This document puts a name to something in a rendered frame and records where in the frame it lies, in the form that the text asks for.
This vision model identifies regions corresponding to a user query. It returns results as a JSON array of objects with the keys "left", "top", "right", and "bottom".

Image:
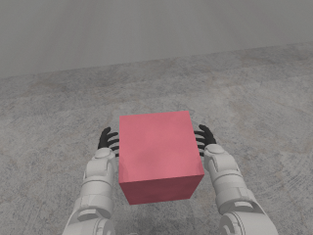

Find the carton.
[{"left": 118, "top": 111, "right": 204, "bottom": 206}]

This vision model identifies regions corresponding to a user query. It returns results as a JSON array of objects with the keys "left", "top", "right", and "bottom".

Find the right robot hand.
[{"left": 194, "top": 124, "right": 217, "bottom": 157}]

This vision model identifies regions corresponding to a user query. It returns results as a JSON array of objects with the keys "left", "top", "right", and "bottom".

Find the robot right upper arm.
[{"left": 219, "top": 211, "right": 278, "bottom": 235}]

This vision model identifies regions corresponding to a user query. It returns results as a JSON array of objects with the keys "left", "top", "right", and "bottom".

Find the robot left upper arm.
[{"left": 63, "top": 217, "right": 115, "bottom": 235}]

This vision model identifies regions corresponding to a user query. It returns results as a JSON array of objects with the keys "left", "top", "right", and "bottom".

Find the robot left forearm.
[{"left": 62, "top": 147, "right": 118, "bottom": 235}]

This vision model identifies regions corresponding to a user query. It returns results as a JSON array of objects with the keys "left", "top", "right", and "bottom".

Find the robot right forearm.
[{"left": 203, "top": 144, "right": 279, "bottom": 235}]

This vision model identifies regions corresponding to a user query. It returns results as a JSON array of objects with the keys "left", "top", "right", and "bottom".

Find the left robot hand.
[{"left": 98, "top": 127, "right": 119, "bottom": 157}]

